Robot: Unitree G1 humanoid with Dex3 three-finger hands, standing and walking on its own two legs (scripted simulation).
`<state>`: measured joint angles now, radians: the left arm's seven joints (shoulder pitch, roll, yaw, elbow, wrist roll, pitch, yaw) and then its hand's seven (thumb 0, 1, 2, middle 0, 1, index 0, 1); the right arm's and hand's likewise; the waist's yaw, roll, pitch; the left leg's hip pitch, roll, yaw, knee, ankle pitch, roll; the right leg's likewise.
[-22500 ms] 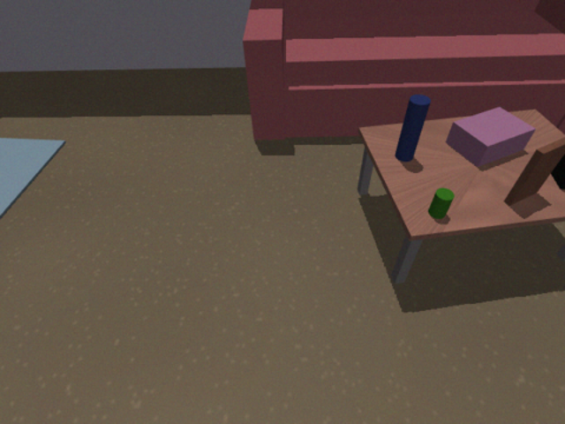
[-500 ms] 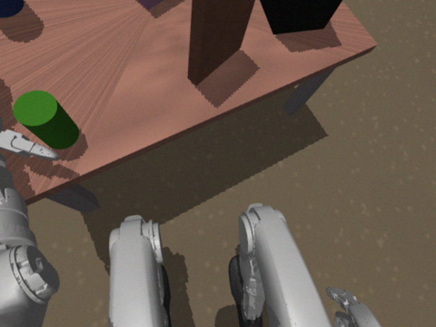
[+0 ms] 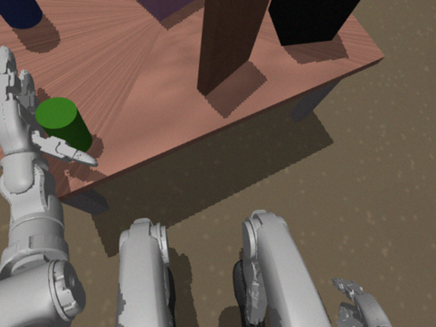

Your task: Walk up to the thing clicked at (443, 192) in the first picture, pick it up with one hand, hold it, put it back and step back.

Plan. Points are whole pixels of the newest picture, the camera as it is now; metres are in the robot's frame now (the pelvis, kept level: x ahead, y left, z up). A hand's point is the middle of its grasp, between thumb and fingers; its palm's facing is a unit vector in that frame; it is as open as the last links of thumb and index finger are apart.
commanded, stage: close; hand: left
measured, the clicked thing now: (66, 128) +0.46 +0.25 -0.03
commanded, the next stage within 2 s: settle in 1.06 s
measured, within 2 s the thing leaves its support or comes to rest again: leaves its support in 1.48 s
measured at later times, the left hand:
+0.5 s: hand (60, 120) +0.47 +0.26 -0.02, palm faces +0.23 -0.97 +0.00, open 15.2 cm
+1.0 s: hand (57, 117) +0.47 +0.26 -0.02, palm faces +0.21 -0.98 -0.01, open 8.9 cm
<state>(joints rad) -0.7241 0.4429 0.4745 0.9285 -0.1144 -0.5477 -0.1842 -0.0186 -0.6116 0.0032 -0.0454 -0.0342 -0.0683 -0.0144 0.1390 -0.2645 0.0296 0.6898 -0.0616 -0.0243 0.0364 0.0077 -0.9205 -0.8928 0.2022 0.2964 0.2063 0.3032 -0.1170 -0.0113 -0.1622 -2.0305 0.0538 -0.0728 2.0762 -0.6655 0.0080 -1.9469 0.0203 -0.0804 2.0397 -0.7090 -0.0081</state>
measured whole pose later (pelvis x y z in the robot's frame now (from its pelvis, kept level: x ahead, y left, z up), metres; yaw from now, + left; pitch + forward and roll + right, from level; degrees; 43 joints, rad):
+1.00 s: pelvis -0.01 +0.00 -0.03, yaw +0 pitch +33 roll -5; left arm -0.84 0.52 0.45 1.07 -0.12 -0.57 -0.21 -0.02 -0.11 0.63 -0.86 -0.79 -0.88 -0.76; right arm 0.15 -0.27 0.06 0.68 -0.06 0.03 0.04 0.01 -0.90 -0.88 0.20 0.30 0.21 0.30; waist -0.11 -0.02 -0.14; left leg -2.11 0.05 -0.08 2.17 -0.64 0.01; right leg -2.02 0.02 -0.08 2.14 -0.69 -0.01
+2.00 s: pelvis +0.01 +0.00 +0.06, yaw +1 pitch +34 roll -5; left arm -0.76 0.48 0.45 0.88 -0.11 -0.38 -0.16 0.00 -0.18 0.93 -0.89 -1.11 -0.79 -1.02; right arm 0.19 -0.26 0.03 0.64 -0.02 0.03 0.01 0.01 -0.89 -0.89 0.20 0.30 0.21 0.30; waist -0.11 0.01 -0.17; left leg -1.84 0.06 -0.06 1.89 -0.65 0.01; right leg -1.77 0.03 -0.07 1.85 -0.68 -0.01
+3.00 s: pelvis +0.03 +0.01 +0.15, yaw +2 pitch +27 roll -5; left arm -0.54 0.36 0.37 0.75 -0.14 -0.39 -0.13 0.01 -0.20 0.97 -0.87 -1.15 -0.78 -1.07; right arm 0.20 -0.23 0.01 0.67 0.00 0.01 0.01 0.01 -0.91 -0.89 0.20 0.30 0.21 0.30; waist -0.08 0.03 -0.17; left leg -1.46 0.05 -0.05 1.58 -0.61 0.01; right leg -1.38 0.02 -0.06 1.53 -0.63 0.00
